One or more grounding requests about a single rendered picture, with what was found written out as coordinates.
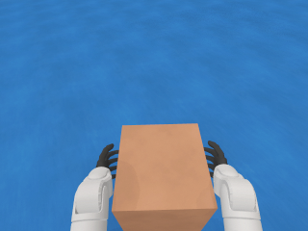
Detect robot left hand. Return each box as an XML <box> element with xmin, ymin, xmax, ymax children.
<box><xmin>96</xmin><ymin>143</ymin><xmax>119</xmax><ymax>179</ymax></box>

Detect carton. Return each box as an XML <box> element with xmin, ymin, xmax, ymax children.
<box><xmin>112</xmin><ymin>123</ymin><xmax>218</xmax><ymax>231</ymax></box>

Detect robot right forearm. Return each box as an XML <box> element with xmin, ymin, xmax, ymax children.
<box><xmin>213</xmin><ymin>164</ymin><xmax>263</xmax><ymax>231</ymax></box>

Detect robot left forearm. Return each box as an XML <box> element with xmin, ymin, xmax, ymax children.
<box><xmin>70</xmin><ymin>167</ymin><xmax>114</xmax><ymax>231</ymax></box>

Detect robot right hand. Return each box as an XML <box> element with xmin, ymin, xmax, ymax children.
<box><xmin>203</xmin><ymin>141</ymin><xmax>228</xmax><ymax>178</ymax></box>

